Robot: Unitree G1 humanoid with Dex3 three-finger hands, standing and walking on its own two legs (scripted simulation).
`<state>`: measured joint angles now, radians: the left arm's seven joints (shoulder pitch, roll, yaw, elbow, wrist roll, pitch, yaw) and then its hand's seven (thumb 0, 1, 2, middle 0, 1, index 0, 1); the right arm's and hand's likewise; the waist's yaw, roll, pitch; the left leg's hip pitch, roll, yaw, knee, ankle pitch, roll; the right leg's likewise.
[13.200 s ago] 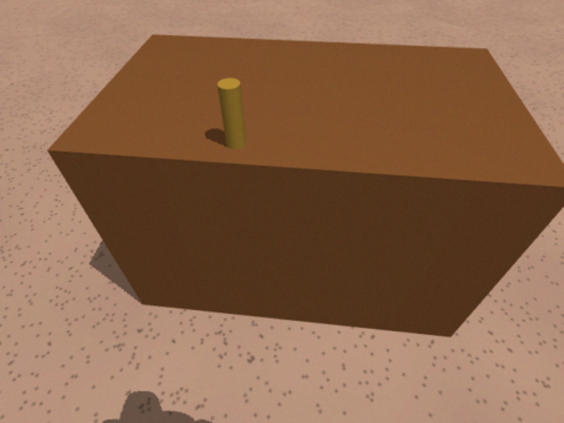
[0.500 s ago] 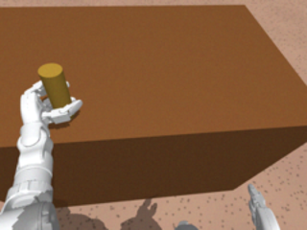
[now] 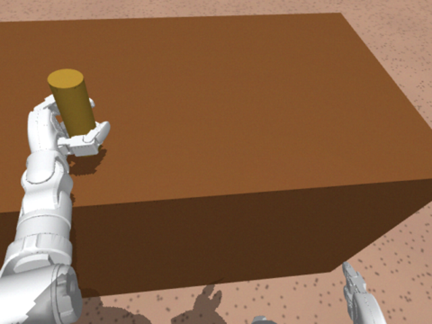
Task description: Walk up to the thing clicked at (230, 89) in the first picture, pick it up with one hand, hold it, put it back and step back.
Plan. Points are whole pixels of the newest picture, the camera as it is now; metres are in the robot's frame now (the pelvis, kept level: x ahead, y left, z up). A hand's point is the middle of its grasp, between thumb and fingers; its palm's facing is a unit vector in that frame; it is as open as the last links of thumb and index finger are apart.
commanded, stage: settle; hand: left
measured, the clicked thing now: (78, 117) +0.46 +0.21 +0.14
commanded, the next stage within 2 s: lift in 0.54 s
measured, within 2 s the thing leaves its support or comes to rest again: neither
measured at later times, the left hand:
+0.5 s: hand (76, 111) +0.46 +0.21 +0.15, palm faces +0.20 -0.98 -0.01, open 7.4 cm
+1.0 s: hand (68, 100) +0.43 +0.20 +0.20, palm faces +0.20 -0.98 -0.01, open 7.4 cm
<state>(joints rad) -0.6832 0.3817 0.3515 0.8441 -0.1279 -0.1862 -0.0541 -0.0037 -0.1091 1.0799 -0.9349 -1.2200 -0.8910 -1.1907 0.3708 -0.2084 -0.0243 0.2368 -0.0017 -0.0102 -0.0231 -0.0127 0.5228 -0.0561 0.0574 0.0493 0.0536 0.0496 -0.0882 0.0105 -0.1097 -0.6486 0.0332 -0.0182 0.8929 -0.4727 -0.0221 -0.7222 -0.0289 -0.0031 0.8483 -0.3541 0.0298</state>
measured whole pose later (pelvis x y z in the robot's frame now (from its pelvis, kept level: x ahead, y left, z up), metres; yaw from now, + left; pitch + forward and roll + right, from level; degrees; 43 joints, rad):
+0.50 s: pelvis +0.00 +0.00 +0.01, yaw +0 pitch +10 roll -1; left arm -0.70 0.39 0.34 0.80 -0.14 -0.07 -0.06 0.00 -0.11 1.09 -0.93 -1.24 -0.88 -1.20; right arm 0.33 -0.21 -0.04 0.36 0.02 -0.04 -0.04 -0.01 0.54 -0.05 0.06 0.05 0.05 0.05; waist -0.07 0.02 -0.10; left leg -0.54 0.03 -0.02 0.80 -0.44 -0.02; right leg -0.62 -0.03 0.00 0.77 -0.33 0.03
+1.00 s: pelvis +0.00 +0.00 +0.02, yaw +0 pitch +7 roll +0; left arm -0.62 0.34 0.31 0.59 -0.16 0.06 -0.03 0.00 -0.11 1.10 -0.93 -1.23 -0.89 -1.20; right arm 0.33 -0.22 -0.07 0.41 0.04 -0.08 -0.06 -0.01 0.54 -0.05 0.05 0.05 0.05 0.05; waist -0.04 0.03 -0.11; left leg -0.43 0.03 -0.02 0.73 -0.41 -0.03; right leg -0.51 -0.03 -0.01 0.71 -0.31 0.02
